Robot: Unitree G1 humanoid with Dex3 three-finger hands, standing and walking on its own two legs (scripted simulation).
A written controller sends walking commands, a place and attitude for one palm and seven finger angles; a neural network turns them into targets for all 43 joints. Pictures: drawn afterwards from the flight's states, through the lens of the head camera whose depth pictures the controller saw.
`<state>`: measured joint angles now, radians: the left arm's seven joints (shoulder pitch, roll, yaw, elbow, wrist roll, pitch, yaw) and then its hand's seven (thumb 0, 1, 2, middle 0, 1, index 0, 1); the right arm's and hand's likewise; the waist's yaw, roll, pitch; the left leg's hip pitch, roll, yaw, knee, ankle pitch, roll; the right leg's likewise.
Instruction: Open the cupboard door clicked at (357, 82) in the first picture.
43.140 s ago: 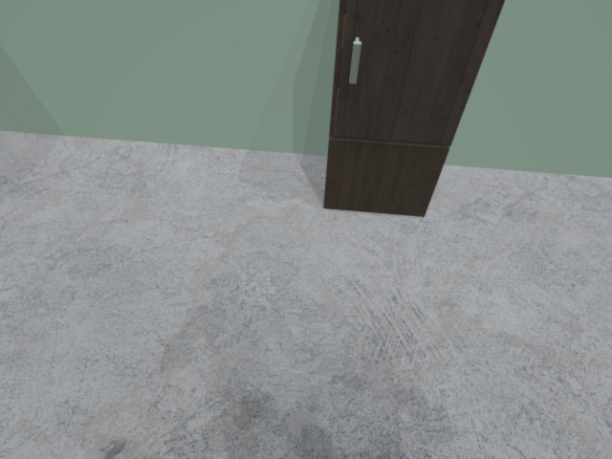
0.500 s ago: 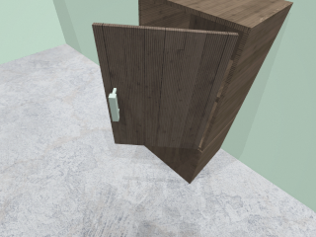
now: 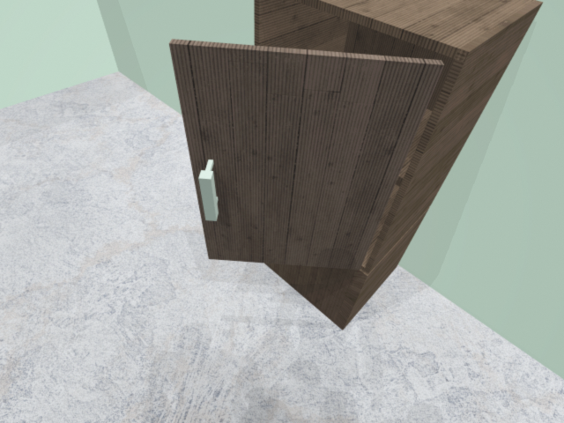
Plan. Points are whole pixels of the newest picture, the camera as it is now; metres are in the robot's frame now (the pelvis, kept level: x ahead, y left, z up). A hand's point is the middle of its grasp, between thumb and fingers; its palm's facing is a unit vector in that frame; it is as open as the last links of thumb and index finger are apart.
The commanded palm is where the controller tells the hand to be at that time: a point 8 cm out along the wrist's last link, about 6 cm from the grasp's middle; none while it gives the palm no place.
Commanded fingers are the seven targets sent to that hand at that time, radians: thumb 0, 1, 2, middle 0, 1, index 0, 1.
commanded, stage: come to a stop and stand still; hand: left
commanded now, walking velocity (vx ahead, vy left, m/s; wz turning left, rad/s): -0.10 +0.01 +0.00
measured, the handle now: (211, 190) +0.56 +0.19 -0.04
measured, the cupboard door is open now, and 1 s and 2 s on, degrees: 41 41 41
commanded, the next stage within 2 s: look again from close up in 0.98 s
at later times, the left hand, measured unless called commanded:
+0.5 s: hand out of the picture +0.01 +0.18 -0.18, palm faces +0.02 -0.98 -0.20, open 7.3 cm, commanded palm none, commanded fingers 0.00 0.90 0.90 -0.20 -0.30 -0.20 -0.30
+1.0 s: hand out of the picture -0.08 +0.18 -0.17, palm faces +0.03 -0.99 -0.15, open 7.4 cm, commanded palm none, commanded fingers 0.00 0.90 0.90 -0.20 -0.30 -0.20 -0.30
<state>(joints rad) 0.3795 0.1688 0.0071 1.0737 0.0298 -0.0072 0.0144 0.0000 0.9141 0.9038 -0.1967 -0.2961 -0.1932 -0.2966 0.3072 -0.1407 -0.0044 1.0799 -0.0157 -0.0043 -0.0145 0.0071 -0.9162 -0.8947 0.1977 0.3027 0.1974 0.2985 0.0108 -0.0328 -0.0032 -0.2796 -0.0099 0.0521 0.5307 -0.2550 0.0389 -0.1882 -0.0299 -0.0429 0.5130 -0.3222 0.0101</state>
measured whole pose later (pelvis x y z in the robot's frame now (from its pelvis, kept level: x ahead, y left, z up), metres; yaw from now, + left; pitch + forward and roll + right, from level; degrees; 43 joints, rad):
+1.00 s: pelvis -0.04 +0.02 +0.01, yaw +0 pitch -1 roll -1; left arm 0.38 0.16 0.00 1.10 0.03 0.00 0.02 0.00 0.91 0.90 -0.20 -0.30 -0.19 -0.30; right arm 0.29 -0.14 0.00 1.11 -0.01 0.00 -0.01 0.01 -0.91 -0.89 0.20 0.30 0.20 0.30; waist 0.01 -0.03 0.01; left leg -0.27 -0.03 0.06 0.41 -0.14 0.06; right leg -0.20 -0.05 -0.04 0.43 -0.22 0.03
